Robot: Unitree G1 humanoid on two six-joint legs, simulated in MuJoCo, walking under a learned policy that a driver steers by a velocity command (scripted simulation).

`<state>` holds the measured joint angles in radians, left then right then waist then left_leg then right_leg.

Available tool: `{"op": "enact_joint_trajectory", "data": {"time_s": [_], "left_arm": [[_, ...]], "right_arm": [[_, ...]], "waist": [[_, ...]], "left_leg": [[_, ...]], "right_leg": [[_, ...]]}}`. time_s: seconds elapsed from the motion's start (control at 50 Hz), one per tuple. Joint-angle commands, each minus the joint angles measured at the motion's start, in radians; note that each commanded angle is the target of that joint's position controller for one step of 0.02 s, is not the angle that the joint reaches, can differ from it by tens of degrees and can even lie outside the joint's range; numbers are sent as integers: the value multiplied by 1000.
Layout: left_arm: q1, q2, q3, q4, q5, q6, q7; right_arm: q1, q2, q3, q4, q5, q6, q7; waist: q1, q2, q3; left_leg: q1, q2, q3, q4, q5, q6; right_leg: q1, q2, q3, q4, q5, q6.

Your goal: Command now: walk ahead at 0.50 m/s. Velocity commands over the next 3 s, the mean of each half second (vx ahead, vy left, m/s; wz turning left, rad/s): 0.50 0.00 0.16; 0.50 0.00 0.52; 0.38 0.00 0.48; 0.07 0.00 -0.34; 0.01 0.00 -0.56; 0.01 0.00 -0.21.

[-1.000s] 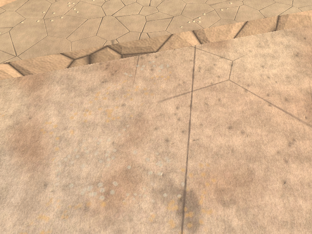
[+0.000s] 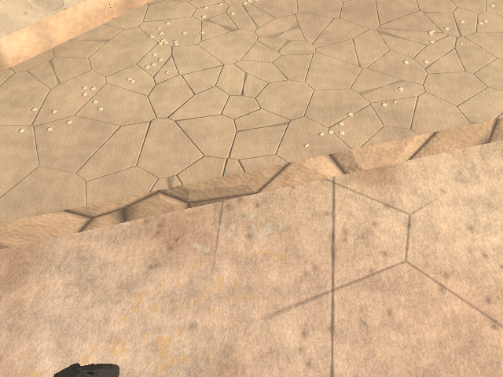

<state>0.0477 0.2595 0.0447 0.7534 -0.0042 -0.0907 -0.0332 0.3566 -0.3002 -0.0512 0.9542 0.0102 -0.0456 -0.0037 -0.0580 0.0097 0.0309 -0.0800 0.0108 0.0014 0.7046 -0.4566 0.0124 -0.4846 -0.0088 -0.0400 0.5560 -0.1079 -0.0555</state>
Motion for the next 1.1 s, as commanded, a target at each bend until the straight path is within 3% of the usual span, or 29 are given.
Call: {"op": "enact_joint_trajectory", "data": {"time_s": [0.02, 0.04, 0.06, 0.1, 0.14, 0.2, 0.3, 0.36, 0.42, 0.44, 0.46, 0.48, 0.5, 0.52, 0.54, 0.56, 0.6, 0.64, 0.72, 0.78, 0.88, 0.92, 0.96, 0.98, 1.0, 1.02, 1.04, 1.06, 1.1], "left_arm": [[345, 192, 56, 43, -7, 5, 11], [269, 166, 48, 28, -3, 5, 14], [210, 139, 39, 23, 3, 4, 11], [156, 105, 29, 21, 15, -5, 8], [161, 119, 33, 37, 8, -16, 8], [200, 149, 41, 67, 6, -17, 21], [251, 171, 44, 109, 6, -13, 37], [290, 175, 48, 142, 1, -1, 40], [282, 183, 55, 153, -4, 19, 47], [315, 152, 39, 172, 59, 11, 47], [327, 163, 43, 176, 57, 7, 46], [322, 185, 45, 176, 53, 11, 48], [319, 181, 40, 161, 53, 14, 51], [385, 101, 18, 93, 15, 6, 35], [306, 135, 26, 86, 33, -1, 28], [215, 147, 28, 63, 38, -3, 22], [189, 120, 15, 63, 36, -9, 19], [224, 118, 12, 71, 61, 25, 21], [162, 96, 3, 42, 57, 51, 15], [43, 90, -2, 6, 50, 45, 12], [-58, 99, -7, -39, 32, 31, 11], [-25, 121, -2, -41, 30, 23, 14], [97, 146, 10, -12, 33, 9, 26], [205, 181, 22, 13, 45, -6, 39], [357, 263, 40, 19, 66, -12, 57], [336, 357, 65, 26, 62, 8, 59], [263, 254, 50, 11, 53, 24, 53], [209, 167, 28, -9, 42, 26, 48], [185, 117, 11, 1, 43, 20, 50]], "right_arm": [[-16, -128, -15, -98, 26, -59, 15], [-84, -131, -15, -116, 34, -67, 15], [-115, -122, -17, -120, 22, -66, 12], [-81, -94, -21, -106, 8, -43, 8], [-71, -62, -16, -103, 3, -23, 4], [-167, -56, -16, -137, -8, -18, 1], [-305, -25, -1, -171, 7, -27, 22], [-370, -30, 0, -208, 13, -26, 36], [-389, -44, -4, -239, 11, -28, 57], [-341, -40, 0, -227, -77, -7, 66], [-297, -54, -11, -217, -84, 1, 65], [-177, -79, -25, -190, -83, -1, 58], [13, -131, -49, -137, -88, -5, 46], [113, -281, -92, -138, -81, -2, 33], [97, -267, -88, -138, -36, 7, 30], [42, -258, -87, -134, -24, 11, 25], [-49, -146, -59, -134, -20, 13, 20], [-96, -107, -45, -137, -13, 10, 20], [-53, -148, -57, -120, -15, -5, 22], [-11, -148, -60, -109, -16, -1, 21], [40, -159, -66, -94, -26, 0, 13], [16, -168, -69, -105, -31, -2, 7], [-31, -179, -72, -120, -30, -6, 5], [-36, -153, -62, -123, -22, -15, 9], [-39, -77, -39, -155, -13, -26, 12], [48, -27, -28, -195, 2, -22, 13], [60, -107, -36, -143, -27, 3, 2], [13, -121, -41, -133, -34, 9, 12], [-51, -88, -36, -144, -45, 20, 30]], "waist": [[168, -187, -274], [144, -128, -171], [116, -79, -95], [59, -109, -60], [40, -97, -45], [56, -67, -8], [112, -63, 23], [134, -52, 47], [121, -58, 48], [99, -81, 54], [90, -106, 23], [29, -104, -39], [-50, -49, -151], [-42, 212, -337], [-47, 196, -396], [-38, 103, -279], [22, 8, -81], [74, 36, -61], [66, 47, -29], [22, 54, 15], [-19, 62, 6], [8, 71, -6], [78, 59, -37], [133, -3, -95], [192, -143, -233], [118, -401, -254], [81, -199, -150], [82, -87, -66], [71, -97, -5]], "left_leg": [[-676, 3, -114, 609, -85, 31], [-679, 57, -83, 577, 9, 41], [-649, 93, -65, 511, 83, 36], [-534, 133, -72, 429, 167, 22], [-517, 141, -61, 376, 206, 2], [-589, 145, -56, 216, 350, -27], [-539, 99, -12, -49, 577, -15], [-582, 83, -24, -112, 552, 11], [-598, 64, -5, -141, 438, 51], [-502, 27, 73, -164, 397, 70], [-395, -21, 112, -146, 324, 92], [-255, -65, 117, -168, 262, 121], [-23, -46, 52, -182, 265, 166], [352, 248, -430, -207, 233, 322], [405, 341, -765, -393, 352, 362], [337, 295, -600, -378, 334, 334], [67, 217, -407, -422, 414, 272], [-73, 157, -321, -461, 484, 250], [-130, 120, -287, -515, 427, 268], [-109, 103, -298, -537, 357, 244], [-33, 103, -323, -458, 482, 211], [-37, 115, -356, -401, 532, 179], [-87, 94, -378, -291, 590, 144], [-134, 25, -336, -126, 601, 116], [-225, -51, -225, 154, 420, 85], [-505, -186, -112, 324, -111, 66], [-557, -66, -123, 428, -69, 75], [-536, -36, -120, 426, 23, 72], [-505, 17, -92, 387, 118, 48]], "right_leg": [[790, -351, 644, -254, -248, -227], [646, -313, 514, -276, -202, -195], [510, -274, 420, -313, -125, -182], [362, -223, 317, -375, -23, -166], [310, -212, 253, -414, 54, -182], [321, -204, 188, -445, 119, -185], [363, -183, 40, -470, 113, -135], [483, -228, 6, -445, 137, -124], [598, -267, -22, -368, 276, -96], [585, -233, -82, -319, 364, -62], [566, -226, -93, -215, 543, -52], [544, -216, -120, -23, 671, -39], [431, -186, -149, 248, 585, -14], [45, -62, -170, 662, 157, 48], [-128, 62, 7, 816, -425, 61], [-212, -8, 99, 843, -348, 41], [-157, -88, 87, 666, -228, 32], [-31, -105, 84, 570, -217, 56], [-47, -101, 52, 404, -147, 99], [-87, -92, 53, 233, -16, 117], [-35, -41, 53, 54, 46, 115], [56, -25, 67, -3, 3, 99], [246, 4, 55, -76, -45, 73], [409, -34, 91, -145, -57, 45], [603, -268, 318, -205, -259, -5], [718, -441, 735, -358, -358, -101], [613, -422, 698, -334, -487, -104], [513, -366, 555, -343, -439, -84], [425, -284, 312, -364, -141, -57]]}}
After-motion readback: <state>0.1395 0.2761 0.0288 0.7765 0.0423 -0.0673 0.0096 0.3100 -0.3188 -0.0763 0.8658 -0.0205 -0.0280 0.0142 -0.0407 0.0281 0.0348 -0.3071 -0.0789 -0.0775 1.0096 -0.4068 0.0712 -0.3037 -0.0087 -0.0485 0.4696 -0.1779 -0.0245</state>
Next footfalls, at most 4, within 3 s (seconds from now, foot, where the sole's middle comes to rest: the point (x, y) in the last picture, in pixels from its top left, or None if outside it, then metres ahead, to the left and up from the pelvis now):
0.50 left None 0.45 0.14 -0.76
0.98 right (249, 276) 0.74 0.01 -0.76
1.44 left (153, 261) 0.81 0.30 -0.76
1.88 right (223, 251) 0.83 0.09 -0.76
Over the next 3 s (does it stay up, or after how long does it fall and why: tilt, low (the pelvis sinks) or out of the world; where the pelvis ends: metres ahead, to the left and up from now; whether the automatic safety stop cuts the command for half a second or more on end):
stays up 0.75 0.15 0.01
